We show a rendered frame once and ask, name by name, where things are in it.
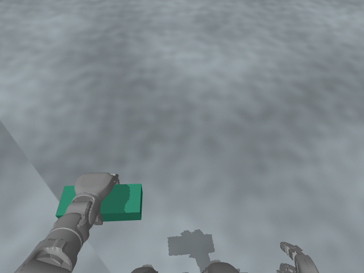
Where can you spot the left robot arm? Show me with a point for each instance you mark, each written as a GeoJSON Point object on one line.
{"type": "Point", "coordinates": [58, 252]}

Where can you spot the carton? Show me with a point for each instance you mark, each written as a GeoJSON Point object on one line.
{"type": "Point", "coordinates": [123, 203]}

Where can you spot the left robot hand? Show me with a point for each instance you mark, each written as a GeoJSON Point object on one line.
{"type": "Point", "coordinates": [99, 184]}

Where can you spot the right robot hand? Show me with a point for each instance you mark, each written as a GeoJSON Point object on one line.
{"type": "Point", "coordinates": [303, 263]}

